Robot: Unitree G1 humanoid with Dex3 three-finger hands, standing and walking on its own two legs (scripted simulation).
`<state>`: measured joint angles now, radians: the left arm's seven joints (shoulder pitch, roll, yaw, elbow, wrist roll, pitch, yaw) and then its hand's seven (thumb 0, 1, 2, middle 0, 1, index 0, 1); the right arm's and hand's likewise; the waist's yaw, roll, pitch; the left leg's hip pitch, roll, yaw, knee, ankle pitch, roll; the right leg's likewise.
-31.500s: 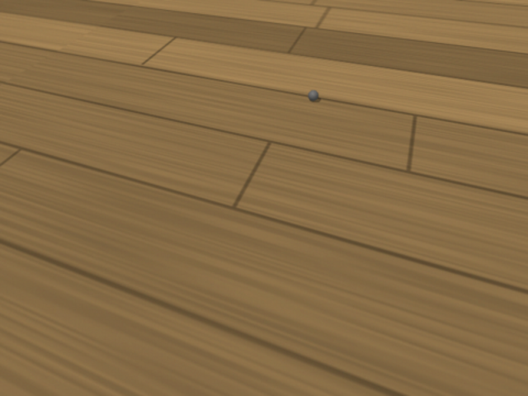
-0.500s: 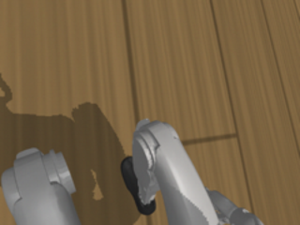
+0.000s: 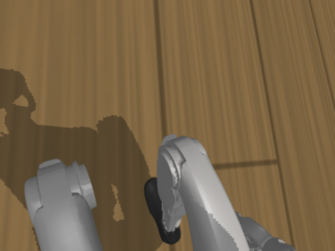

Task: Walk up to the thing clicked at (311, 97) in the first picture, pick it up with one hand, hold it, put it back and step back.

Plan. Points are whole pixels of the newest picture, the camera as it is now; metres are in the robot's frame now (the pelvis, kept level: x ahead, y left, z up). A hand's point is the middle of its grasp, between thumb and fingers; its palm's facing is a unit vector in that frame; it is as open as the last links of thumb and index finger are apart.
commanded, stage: withdraw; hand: left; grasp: from above
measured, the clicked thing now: out of the picture +0.41 +0.38 -0.27
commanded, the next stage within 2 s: home in 0.58 s
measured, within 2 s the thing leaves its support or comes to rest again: neither
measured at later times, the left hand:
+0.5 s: hand out of the picture +0.39 +0.38 -0.08, palm faces -0.46 -0.13 -0.88, open 14.0 cm
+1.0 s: hand out of the picture +0.38 +0.35 -0.06, palm faces -0.23 -0.28 -0.93, open 11.4 cm
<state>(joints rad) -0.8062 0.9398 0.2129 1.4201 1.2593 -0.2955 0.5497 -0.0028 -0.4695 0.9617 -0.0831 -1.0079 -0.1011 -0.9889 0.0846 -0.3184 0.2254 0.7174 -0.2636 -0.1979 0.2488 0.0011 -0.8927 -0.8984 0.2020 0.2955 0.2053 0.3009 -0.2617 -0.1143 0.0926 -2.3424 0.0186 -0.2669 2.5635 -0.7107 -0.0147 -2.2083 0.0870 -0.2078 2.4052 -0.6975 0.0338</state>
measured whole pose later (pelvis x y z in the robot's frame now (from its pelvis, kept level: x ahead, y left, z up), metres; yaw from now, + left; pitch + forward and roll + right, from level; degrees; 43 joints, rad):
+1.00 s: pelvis -0.01 -0.01 +0.06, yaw +7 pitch +34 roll -8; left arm -0.69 0.63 0.12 1.06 0.98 -0.11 0.33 0.00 0.01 0.96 -0.24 -0.67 -0.23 -0.68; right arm 0.16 -0.23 0.02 0.72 -0.09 -0.05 0.13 0.00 -0.89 -0.90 0.20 0.29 0.20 0.30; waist -0.14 0.02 -0.13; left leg -2.24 0.01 -0.13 2.29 -0.64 0.00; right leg -2.15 0.04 -0.10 2.22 -0.68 0.02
